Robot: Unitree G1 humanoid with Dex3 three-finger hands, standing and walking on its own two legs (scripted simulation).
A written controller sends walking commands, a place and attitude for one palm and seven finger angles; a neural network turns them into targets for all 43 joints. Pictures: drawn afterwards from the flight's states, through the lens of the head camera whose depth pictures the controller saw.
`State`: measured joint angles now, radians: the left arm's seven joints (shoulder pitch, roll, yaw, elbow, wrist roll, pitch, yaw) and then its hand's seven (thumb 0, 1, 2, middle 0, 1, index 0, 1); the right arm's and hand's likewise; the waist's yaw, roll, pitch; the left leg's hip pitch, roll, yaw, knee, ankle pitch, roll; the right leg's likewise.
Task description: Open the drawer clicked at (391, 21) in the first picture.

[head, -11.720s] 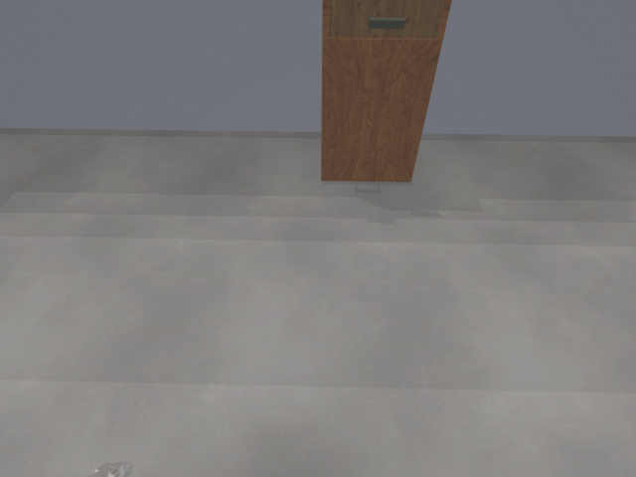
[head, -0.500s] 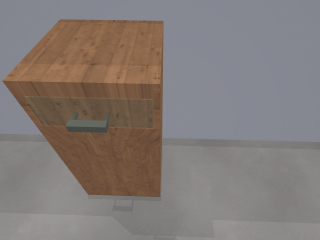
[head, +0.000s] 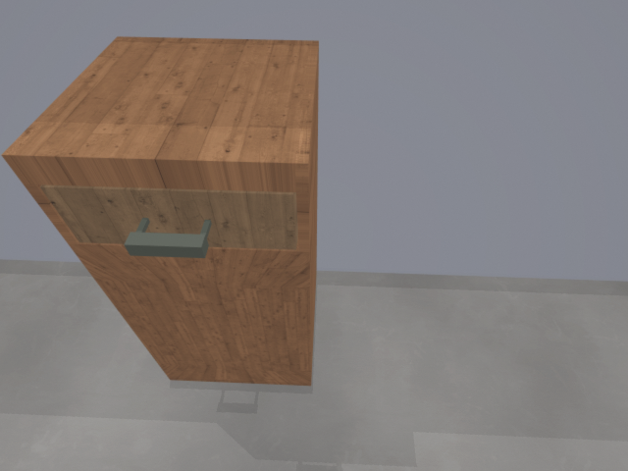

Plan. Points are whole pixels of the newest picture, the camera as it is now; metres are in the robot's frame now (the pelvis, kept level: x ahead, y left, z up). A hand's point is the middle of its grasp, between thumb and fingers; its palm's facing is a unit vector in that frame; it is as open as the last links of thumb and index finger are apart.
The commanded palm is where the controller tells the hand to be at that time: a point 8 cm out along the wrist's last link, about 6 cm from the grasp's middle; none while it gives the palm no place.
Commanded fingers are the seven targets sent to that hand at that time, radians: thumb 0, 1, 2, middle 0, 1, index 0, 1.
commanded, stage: shuffle to correct the standing spot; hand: left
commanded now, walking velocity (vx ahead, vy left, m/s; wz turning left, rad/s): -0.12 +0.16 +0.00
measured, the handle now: (171, 234) +0.47 +0.28 -0.01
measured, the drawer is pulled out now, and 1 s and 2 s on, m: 0.00 0.00 0.00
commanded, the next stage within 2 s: come to a stop and stand still in 0.24 s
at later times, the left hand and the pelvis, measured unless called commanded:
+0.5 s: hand out of the picture -0.04 +0.28 -0.19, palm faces +0.08 -0.97 -0.24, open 7.3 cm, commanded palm none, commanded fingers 0.00 0.90 0.90 -0.20 -0.30 -0.20 -0.30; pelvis -0.06 +0.07 -0.01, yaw +1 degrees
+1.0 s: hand out of the picture -0.07 +0.18 -0.18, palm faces +0.02 -0.99 -0.16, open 7.3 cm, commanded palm none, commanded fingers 0.00 0.90 0.90 -0.20 -0.30 -0.20 -0.30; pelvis -0.05 +0.03 +0.00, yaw +0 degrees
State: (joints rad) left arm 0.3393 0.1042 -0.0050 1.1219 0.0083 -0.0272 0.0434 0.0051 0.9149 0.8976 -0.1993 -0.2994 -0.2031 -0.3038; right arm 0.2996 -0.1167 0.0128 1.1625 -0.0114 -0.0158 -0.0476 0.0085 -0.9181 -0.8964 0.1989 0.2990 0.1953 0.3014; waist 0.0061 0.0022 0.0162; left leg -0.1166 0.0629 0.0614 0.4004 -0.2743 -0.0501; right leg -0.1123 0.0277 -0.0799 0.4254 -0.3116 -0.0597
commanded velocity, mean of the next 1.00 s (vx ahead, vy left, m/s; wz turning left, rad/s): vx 0.00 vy -0.01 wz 0.00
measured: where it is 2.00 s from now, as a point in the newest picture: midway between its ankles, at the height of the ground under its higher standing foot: outside the picture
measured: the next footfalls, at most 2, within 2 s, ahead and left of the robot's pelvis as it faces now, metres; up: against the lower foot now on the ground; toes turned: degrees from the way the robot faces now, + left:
left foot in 0.40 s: -0.01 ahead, +0.15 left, +0.00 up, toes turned +0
right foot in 0.82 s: -0.06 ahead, -0.04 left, +0.00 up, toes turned -2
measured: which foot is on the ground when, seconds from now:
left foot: down 0.00-0.14, up 0.16-0.38, down 0.40-1.00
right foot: down 0.00-0.40, up 0.42-0.80, down 0.82-1.00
